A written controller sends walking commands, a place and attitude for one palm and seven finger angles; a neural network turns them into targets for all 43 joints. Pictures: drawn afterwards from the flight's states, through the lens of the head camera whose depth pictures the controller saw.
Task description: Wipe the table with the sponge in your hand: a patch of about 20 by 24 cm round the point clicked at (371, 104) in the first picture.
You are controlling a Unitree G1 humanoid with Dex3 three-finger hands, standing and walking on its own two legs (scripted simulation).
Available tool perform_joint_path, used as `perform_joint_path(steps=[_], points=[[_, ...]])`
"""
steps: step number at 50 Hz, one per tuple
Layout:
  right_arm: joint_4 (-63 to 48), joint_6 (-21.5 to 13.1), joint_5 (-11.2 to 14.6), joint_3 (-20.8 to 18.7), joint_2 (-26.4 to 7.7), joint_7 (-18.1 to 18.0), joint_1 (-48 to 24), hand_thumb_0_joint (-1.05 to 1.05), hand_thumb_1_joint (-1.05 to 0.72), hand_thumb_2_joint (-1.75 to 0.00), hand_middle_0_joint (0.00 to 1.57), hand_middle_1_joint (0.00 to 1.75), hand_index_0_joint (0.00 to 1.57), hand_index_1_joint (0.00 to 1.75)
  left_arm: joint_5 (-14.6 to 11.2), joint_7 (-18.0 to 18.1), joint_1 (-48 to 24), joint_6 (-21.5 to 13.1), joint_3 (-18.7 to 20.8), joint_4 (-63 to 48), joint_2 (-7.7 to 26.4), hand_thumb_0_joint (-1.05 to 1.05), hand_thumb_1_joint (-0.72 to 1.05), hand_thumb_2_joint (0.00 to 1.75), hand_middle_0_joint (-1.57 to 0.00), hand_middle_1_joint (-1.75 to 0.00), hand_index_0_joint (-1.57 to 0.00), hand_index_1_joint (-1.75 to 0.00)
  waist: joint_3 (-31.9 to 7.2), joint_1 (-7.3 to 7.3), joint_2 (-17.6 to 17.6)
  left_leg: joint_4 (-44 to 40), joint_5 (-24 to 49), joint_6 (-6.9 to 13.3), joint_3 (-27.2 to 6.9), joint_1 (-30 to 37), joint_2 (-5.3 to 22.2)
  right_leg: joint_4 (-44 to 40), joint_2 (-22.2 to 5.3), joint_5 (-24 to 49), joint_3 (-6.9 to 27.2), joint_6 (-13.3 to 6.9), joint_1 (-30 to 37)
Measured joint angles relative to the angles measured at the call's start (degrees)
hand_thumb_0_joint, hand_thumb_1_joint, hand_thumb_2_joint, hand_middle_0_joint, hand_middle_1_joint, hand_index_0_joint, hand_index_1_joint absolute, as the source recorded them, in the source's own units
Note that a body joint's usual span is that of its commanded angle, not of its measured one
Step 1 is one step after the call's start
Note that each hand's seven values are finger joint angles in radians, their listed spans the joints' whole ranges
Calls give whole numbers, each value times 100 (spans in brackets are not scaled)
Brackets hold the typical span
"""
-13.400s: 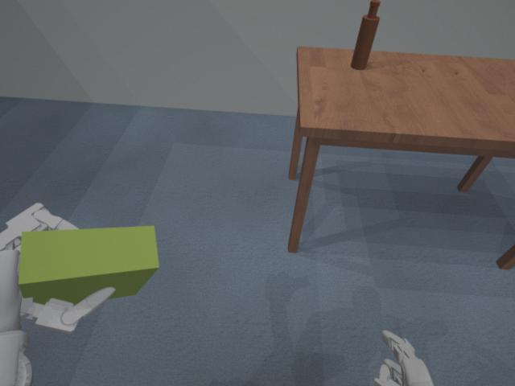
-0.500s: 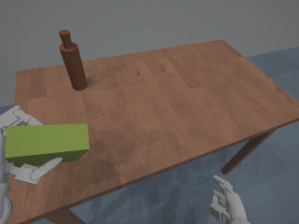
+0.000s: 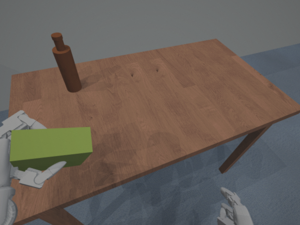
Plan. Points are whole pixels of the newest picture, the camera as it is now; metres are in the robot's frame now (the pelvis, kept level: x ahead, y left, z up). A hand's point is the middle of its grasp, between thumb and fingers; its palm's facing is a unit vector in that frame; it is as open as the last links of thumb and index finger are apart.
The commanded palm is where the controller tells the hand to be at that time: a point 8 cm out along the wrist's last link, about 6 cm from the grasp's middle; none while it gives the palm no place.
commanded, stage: come to a stop and stand still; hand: left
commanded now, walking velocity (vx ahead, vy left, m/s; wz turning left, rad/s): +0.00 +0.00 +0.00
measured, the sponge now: (64, 150) +0.24 +0.20 +0.13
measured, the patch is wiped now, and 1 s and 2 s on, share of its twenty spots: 0.00 0.00 0.00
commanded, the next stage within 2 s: look again from close up in 0.80 s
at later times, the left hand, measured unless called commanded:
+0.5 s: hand (20, 141) +0.23 +0.28 +0.16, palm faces +0.43 -0.84 -0.33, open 9.3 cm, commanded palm +0.17 +0.29 +0.17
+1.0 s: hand (20, 150) +0.21 +0.26 +0.17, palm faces +0.38 -0.86 -0.35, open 9.3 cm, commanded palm +0.15 +0.30 +0.17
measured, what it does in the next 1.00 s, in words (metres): stands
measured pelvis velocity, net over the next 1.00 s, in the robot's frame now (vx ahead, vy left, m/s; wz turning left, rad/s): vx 0.00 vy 0.02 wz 0.01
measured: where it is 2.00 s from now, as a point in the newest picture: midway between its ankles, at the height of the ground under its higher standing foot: outside the picture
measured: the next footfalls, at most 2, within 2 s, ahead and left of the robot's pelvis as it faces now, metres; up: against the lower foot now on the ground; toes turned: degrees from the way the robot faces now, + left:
none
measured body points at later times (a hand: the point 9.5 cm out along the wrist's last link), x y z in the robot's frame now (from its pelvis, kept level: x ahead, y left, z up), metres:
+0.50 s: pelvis +0.01 +0.01 +0.00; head +0.03 +0.04 +0.44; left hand +0.20 +0.32 +0.18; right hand +0.20 -0.20 -0.07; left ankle -0.01 +0.08 -0.74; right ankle +0.05 -0.11 -0.74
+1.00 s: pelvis +0.00 +0.02 +0.00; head +0.01 +0.04 +0.45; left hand +0.18 +0.30 +0.19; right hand +0.17 -0.20 -0.07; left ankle -0.01 +0.08 -0.74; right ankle +0.05 -0.11 -0.74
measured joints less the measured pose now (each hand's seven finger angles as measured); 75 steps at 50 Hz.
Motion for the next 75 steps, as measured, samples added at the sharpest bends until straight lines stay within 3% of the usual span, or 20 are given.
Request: perform_joint_path(steps=[1,3,5,7,9,14,17,21,24,29,35,45,56,65,66,67,69,71,73,75], points=[[3,-9,5,-3,-4,1,-10,1,-91,-90,20,30,20,30,1,2,19,-7,6,-45,15,0,-42,103,-81,-138,-80,-139,3,1,-4,2,-4,0,2,-1,1,0,1,-2,2,1,-1],[-6,-168,-89,-28,7,-31,81,1,-91,-90,20,30,20,30,344,-237,-688,-197,230,191,532,0,-42,103,-81,-138,-80,-138,76,164,-60,164,-33,-5,-62,-172,5,122,-8,-36,-68,9,-130],[67,-175,-80,38,35,25,0,1,-91,-90,20,30,20,30,190,-232,-1227,-420,568,630,860,0,-42,103,-81,-138,-81,-138,131,215,-116,187,-17,-21,-64,-231,0,166,-12,-36,-74,-36,-203],[30,-190,-29,48,26,130,-61,1,-91,-90,20,30,20,30,-25,-147,-1253,-439,805,803,782,0,-42,103,-81,-138,-80,-138,127,153,-61,167,-17,-9,9,-218,-16,232,-27,-44,-1,-34,-253],[-53,-207,1,14,-21,214,-42,1,-91,-90,20,30,20,30,-128,-88,-939,-412,750,701,500,0,-42,103,-81,-138,-80,-139,80,68,79,172,-53,37,63,-194,-57,329,-65,-109,56,17,-283],[5,-162,57,-20,-11,237,47,1,-91,-90,20,30,20,30,-87,-196,119,-385,-57,241,-33,0,-42,103,-81,-138,-80,-139,-30,8,240,157,-153,116,95,-65,-152,497,-156,-305,106,122,-237],[106,-98,46,45,120,147,62,1,-91,-90,20,30,20,30,-43,-256,263,-327,-152,230,60,0,-42,103,-81,-138,-80,-139,-24,67,69,161,-181,98,37,-8,-160,527,-169,-372,51,110,-173],[104,-117,39,102,191,70,4,1,-91,-90,20,30,20,30,-52,-171,-146,-212,107,332,219,0,-42,103,-81,-138,-80,-138,76,195,-144,208,-203,70,-47,19,-143,512,-159,-389,-35,79,-94],[61,-182,24,93,134,83,-139,1,-91,-90,20,30,20,30,-71,-68,-480,-175,236,221,152,0,-42,103,-81,-138,-80,-138,145,228,-159,256,-222,74,-68,32,-130,472,-147,-365,-58,85,-34],[-66,-192,14,42,70,157,-372,1,-91,-90,20,30,20,30,-77,-27,-464,-269,114,-170,6,0,-42,103,-81,-138,-80,-139,77,145,-91,218,-214,99,-4,74,-144,403,-155,-312,7,131,2],[-254,10,40,32,145,114,-353,1,-91,-90,20,30,20,30,-77,-121,-122,-210,68,-1,130,0,-42,103,-81,-138,-80,-139,-36,41,-76,93,-134,112,41,82,-171,313,-176,-236,56,162,-14],[-65,0,8,71,112,57,-29,1,-91,-90,20,30,20,30,-13,-30,-162,-55,73,-160,-6,0,-42,103,-81,-138,-80,-139,185,171,-122,120,-57,132,-16,50,-172,251,-183,-136,-8,150,17],[-9,11,27,51,130,42,-6,1,-90,-90,20,30,20,30,-11,-41,-81,-140,145,83,97,0,-42,103,-81,-138,-80,-139,-5,42,-1,12,27,95,48,70,-147,161,-151,-39,55,126,5],[-6,-76,5,15,37,8,17,1,-91,-90,20,30,20,30,68,-43,-71,-68,-8,3,-48,0,-42,103,-81,-138,-80,-139,45,83,-38,39,33,75,-4,8,-95,110,-101,-11,-1,74,-9],[-178,-37,141,119,-43,-113,132,1,-91,-90,20,30,20,30,145,-99,-313,-89,-37,2,191,0,-42,103,-81,-138,-80,-139,60,98,-5,172,-4,74,-88,-104,-82,289,-46,-171,24,154,-96],[-240,-60,67,130,-70,-176,245,1,-91,-90,20,30,20,30,340,-208,-778,-42,-12,93,570,0,-42,103,-81,-138,-81,-139,58,168,-40,301,-44,61,-174,-198,-134,508,-38,-305,94,79,-167],[-9,-56,-100,146,-123,-52,170,1,-91,-90,20,30,20,30,410,-253,-1633,208,145,459,1056,0,-43,103,-82,-138,-81,-138,-13,240,-101,409,-76,-3,-266,-291,-242,746,-110,-421,91,-34,-271],[214,41,-86,156,-206,61,-40,1,-90,-90,20,30,20,30,76,-323,-2062,776,428,669,1033,0,-43,103,-82,-138,-81,-138,-109,273,15,394,-86,-39,-228,-247,-225,814,-91,-488,135,-26,-282],[293,102,0,130,-295,108,-194,1,-90,-90,20,30,20,30,-220,-433,-2055,1464,604,662,805,0,-42,103,-81,-138,-80,-139,-214,263,227,333,-97,-43,-162,-146,-198,783,-60,-487,205,3,-217],[229,199,84,106,-384,154,-295,1,-90,-90,20,30,20,30,-131,-596,-1703,2049,480,464,650,0,-42,104,-81,-139,-80,-139,-296,227,433,296,-104,-24,-134,-85,-187,762,-45,-489,234,4,-173]])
